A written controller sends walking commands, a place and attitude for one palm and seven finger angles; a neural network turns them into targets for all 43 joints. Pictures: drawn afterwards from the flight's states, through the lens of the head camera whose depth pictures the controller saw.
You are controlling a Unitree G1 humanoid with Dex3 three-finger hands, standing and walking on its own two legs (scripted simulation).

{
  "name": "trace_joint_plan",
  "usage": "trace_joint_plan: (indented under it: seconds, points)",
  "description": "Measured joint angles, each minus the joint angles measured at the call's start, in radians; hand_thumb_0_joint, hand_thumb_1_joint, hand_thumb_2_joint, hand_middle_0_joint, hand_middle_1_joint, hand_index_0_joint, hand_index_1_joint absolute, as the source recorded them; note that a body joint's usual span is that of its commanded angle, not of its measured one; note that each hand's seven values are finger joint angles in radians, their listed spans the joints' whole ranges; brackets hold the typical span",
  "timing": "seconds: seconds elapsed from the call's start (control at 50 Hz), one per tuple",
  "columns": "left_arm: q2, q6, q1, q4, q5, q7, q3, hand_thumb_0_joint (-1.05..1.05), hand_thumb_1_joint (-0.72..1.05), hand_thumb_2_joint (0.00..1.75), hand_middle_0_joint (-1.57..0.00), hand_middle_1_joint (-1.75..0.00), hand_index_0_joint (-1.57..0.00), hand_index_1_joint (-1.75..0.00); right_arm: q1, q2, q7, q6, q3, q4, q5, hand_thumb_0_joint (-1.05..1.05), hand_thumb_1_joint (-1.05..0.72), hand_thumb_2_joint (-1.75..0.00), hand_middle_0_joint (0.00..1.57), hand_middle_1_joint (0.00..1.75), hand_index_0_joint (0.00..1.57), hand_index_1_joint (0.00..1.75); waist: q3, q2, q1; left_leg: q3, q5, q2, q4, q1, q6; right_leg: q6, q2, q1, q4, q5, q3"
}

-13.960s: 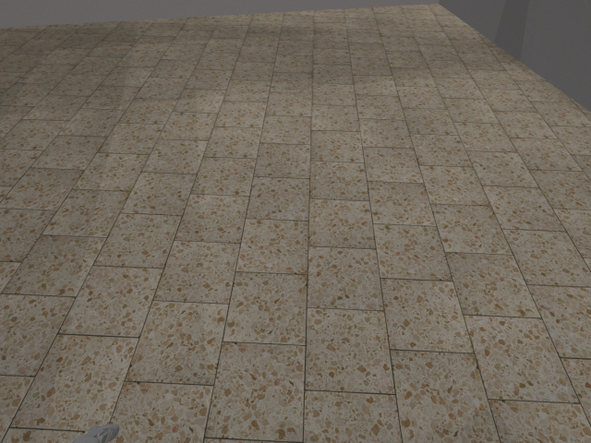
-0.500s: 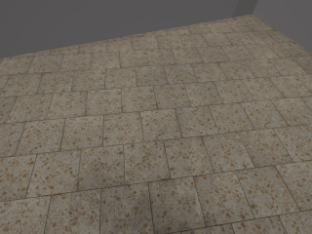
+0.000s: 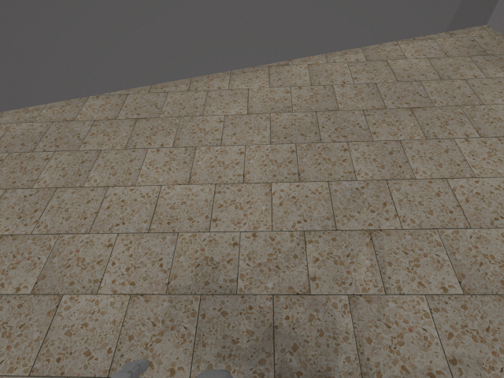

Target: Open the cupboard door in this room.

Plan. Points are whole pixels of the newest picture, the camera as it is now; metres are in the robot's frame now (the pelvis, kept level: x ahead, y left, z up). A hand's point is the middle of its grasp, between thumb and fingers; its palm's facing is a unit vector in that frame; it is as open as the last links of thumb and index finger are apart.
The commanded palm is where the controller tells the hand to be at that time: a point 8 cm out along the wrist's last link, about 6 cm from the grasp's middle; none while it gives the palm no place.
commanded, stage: turn or walk to find it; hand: left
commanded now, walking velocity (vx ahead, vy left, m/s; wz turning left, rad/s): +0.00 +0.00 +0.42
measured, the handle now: out of the picture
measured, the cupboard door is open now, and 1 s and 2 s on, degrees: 0 0 0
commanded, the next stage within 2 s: none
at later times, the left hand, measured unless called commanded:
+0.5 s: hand out of the picture -0.06 +0.25 -0.18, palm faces +0.28 -0.93 -0.25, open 7.3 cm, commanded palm none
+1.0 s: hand out of the picture -0.03 +0.20 -0.14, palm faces +0.43 -0.86 -0.28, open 7.3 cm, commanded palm none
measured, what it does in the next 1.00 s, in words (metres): steps on the spot, turning left: left foot, then right foot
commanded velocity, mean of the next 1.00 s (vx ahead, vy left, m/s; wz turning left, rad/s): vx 0.00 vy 0.00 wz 0.42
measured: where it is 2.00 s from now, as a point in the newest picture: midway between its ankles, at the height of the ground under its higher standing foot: outside the picture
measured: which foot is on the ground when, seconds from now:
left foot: up 0.00-0.38, down 0.40-0.88, up 0.90-1.00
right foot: down 0.00-0.40, up 0.42-0.84, down 0.86-1.00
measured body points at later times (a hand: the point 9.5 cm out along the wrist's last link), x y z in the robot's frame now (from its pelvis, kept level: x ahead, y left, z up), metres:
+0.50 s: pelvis -0.03 +0.04 +0.00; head +0.00 +0.07 +0.44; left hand -0.08 +0.30 -0.16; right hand +0.13 -0.18 -0.13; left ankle -0.06 +0.13 -0.73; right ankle -0.01 -0.09 -0.69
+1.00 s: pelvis -0.04 -0.01 +0.00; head +0.00 -0.03 +0.45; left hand -0.05 +0.25 -0.12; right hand +0.10 -0.23 -0.16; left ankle -0.11 +0.12 -0.66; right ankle +0.00 -0.10 -0.73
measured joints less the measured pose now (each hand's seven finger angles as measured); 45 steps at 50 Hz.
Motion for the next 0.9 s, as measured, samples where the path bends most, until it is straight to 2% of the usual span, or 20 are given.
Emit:
trace_joint_plan:
  seconds: [0.06,0.14,0.22,0.32,0.36,0.4,0.42,0.44,0.48,0.54,0.6,0.68,0.76,0.82,0.86,0.88,0.9]
  points:
    - [-0.012,0.003,0.019,0.004,0.001,0.002,-0.004,0.00,0.91,0.90,-0.20,-0.30,-0.21,-0.30,0.007,-0.013,0.008,0.009,-0.009,0.010,-0.003,0.01,-0.91,-0.90,0.20,0.30,0.20,0.30,0.003,0.003,-0.002,0.020,0.045,0.019,0.216,-0.063,-0.014,-0.005,-0.014,0.027,-0.039,0.017,-0.028]
    - [-0.016,0.004,0.043,0.018,0.003,0.004,-0.004,0.00,0.91,0.90,-0.20,-0.30,-0.21,-0.30,0.019,-0.018,0.013,0.012,-0.010,0.021,-0.005,0.01,-0.91,-0.90,0.20,0.30,0.20,0.30,0.004,-0.006,-0.003,0.031,0.083,0.059,0.263,-0.065,-0.037,-0.005,-0.030,0.043,-0.068,0.030,-0.065]
    - [-0.010,0.002,0.062,0.031,0.007,0.002,-0.002,0.00,0.91,0.90,-0.20,-0.30,-0.21,-0.30,0.015,-0.014,0.012,0.017,-0.003,0.037,-0.002,0.01,-0.91,-0.90,0.20,0.30,0.19,0.30,0.010,-0.023,0.009,0.050,0.047,0.085,0.157,-0.016,-0.049,0.000,-0.051,0.046,-0.072,0.032,-0.102]
    - [0.014,0.005,0.085,0.052,0.013,0.000,0.006,0.00,0.91,0.90,-0.20,-0.30,-0.21,-0.30,-0.025,-0.004,0.009,0.010,0.013,0.036,0.006,0.01,-0.91,-0.90,0.20,0.30,0.19,0.30,0.023,-0.051,0.037,0.098,-0.002,0.091,-0.042,0.064,-0.039,0.017,-0.079,0.027,-0.042,0.025,-0.138]
    - [0.031,0.011,0.092,0.064,0.012,0.000,0.014,0.00,0.91,0.90,-0.20,-0.30,-0.21,-0.30,-0.043,0.002,0.008,-0.001,0.018,0.024,0.009,0.01,-0.91,-0.90,0.20,0.30,0.19,0.30,0.025,-0.064,0.043,0.122,0.024,0.087,-0.149,0.106,-0.031,0.029,-0.093,0.014,-0.014,0.014,-0.155]
    - [0.046,0.020,0.106,0.071,0.006,-0.001,0.021,0.00,0.91,0.90,-0.20,-0.30,-0.21,-0.30,-0.050,0.002,0.011,-0.019,0.024,0.004,0.008,0.01,-0.91,-0.90,0.20,0.30,0.19,0.30,0.015,-0.067,0.044,0.139,0.125,0.087,-0.309,0.168,-0.008,0.048,-0.106,-0.012,0.044,-0.011,-0.173]
    - [0.060,0.028,0.106,0.075,0.002,-0.002,0.027,0.00,0.91,0.90,-0.20,-0.30,-0.21,-0.30,-0.059,0.009,0.010,-0.029,0.024,0.000,0.005,0.01,-0.91,-0.90,0.20,0.30,0.19,0.30,0.016,-0.084,0.044,0.141,0.126,0.075,-0.313,0.163,0.019,0.064,-0.116,-0.039,0.100,-0.056,-0.156]
    - [0.073,0.041,0.103,0.080,0.001,0.000,0.030,0.00,0.91,0.90,-0.20,-0.30,-0.21,-0.30,-0.068,0.019,0.009,-0.035,0.026,-0.006,0.004,0.01,-0.91,-0.90,0.20,0.30,0.19,0.30,0.022,-0.102,0.049,0.143,0.121,0.064,-0.295,0.155,0.037,0.076,-0.113,-0.070,0.173,-0.129,-0.113]
    - [0.087,0.063,0.094,0.091,0.001,0.004,0.034,0.00,0.91,0.90,-0.20,-0.30,-0.21,-0.30,-0.073,0.030,0.003,-0.045,0.033,-0.015,0.001,0.01,-0.91,-0.90,0.20,0.30,0.20,0.30,0.021,-0.108,0.051,0.134,0.124,0.058,-0.295,0.155,0.053,0.090,-0.081,-0.130,0.326,-0.206,-0.038]
    - [0.092,0.068,0.075,0.096,-0.001,-0.003,0.038,0.00,0.91,0.90,-0.20,-0.30,-0.20,-0.30,-0.069,0.038,-0.008,-0.048,0.041,-0.018,0.000,0.01,-0.91,-0.90,0.20,0.30,0.20,0.30,0.013,-0.097,0.049,0.110,0.165,0.050,-0.356,0.177,0.057,0.104,-0.052,-0.190,0.471,-0.155,0.023]
    - [0.090,0.058,0.058,0.083,-0.001,-0.008,0.036,0.00,0.91,0.90,-0.20,-0.30,-0.20,-0.30,-0.061,0.042,-0.009,-0.049,0.046,-0.017,0.001,0.01,-0.91,-0.90,0.20,0.30,0.20,0.30,0.002,-0.089,0.048,0.090,0.204,0.036,-0.415,0.195,0.064,0.114,-0.045,-0.211,0.502,-0.105,0.055]
    - [0.081,0.055,0.033,0.061,-0.002,-0.006,0.031,0.00,0.91,0.90,-0.20,-0.30,-0.20,-0.30,-0.045,0.048,-0.007,-0.049,0.045,-0.019,0.001,0.01,-0.91,-0.90,0.20,0.30,0.20,0.30,-0.009,-0.078,0.036,0.063,0.234,0.020,-0.450,0.196,0.064,0.124,-0.038,-0.197,0.453,-0.097,0.077]
    - [0.065,0.052,0.003,0.039,-0.005,-0.004,0.025,0.00,0.91,0.90,-0.20,-0.30,-0.20,-0.30,-0.025,0.048,-0.004,-0.041,0.038,-0.020,-0.004,0.01,-0.90,-0.90,0.20,0.30,0.20,0.30,-0.011,-0.061,0.015,0.034,0.243,0.011,-0.444,0.176,0.054,0.121,-0.021,-0.152,0.334,-0.126,0.084]
    - [0.049,0.042,-0.015,0.021,-0.009,-0.003,0.018,0.00,0.91,0.90,-0.20,-0.30,-0.20,-0.30,-0.009,0.040,-0.003,-0.033,0.030,-0.016,-0.006,0.01,-0.90,-0.90,0.20,0.30,0.20,0.30,-0.011,-0.041,-0.001,0.006,0.241,0.006,-0.417,0.147,0.039,0.111,0.001,-0.092,0.181,-0.112,0.078]
    - [0.041,0.026,-0.016,0.006,-0.010,-0.004,0.011,0.00,0.91,0.90,-0.20,-0.30,-0.20,-0.30,0.006,0.033,-0.001,-0.027,0.022,-0.013,-0.003,0.01,-0.90,-0.90,0.20,0.30,0.20,0.30,-0.017,-0.034,-0.005,-0.009,0.228,-0.003,-0.377,0.117,0.024,0.105,0.009,-0.024,0.016,-0.018,0.067]
    - [0.030,0.016,-0.017,0.005,-0.006,-0.002,0.008,0.00,0.91,0.90,-0.20,-0.30,-0.20,-0.30,0.011,0.024,0.000,-0.025,0.017,-0.010,0.002,0.01,-0.90,-0.90,0.20,0.30,0.20,0.30,-0.015,-0.014,-0.005,-0.021,0.212,0.004,-0.339,0.097,0.020,0.070,0.020,-0.012,-0.013,0.010,0.053]
    - [0.019,0.009,-0.016,0.001,-0.002,-0.001,0.003,0.00,0.91,0.90,-0.20,-0.30,-0.20,-0.30,0.015,0.015,0.000,-0.020,0.010,-0.006,0.003,0.01,-0.90,-0.90,0.20,0.30,0.20,0.30,-0.010,0.003,-0.008,-0.029,0.135,0.004,-0.271,0.071,0.016,0.041,0.025,-0.011,-0.005,0.010,0.037]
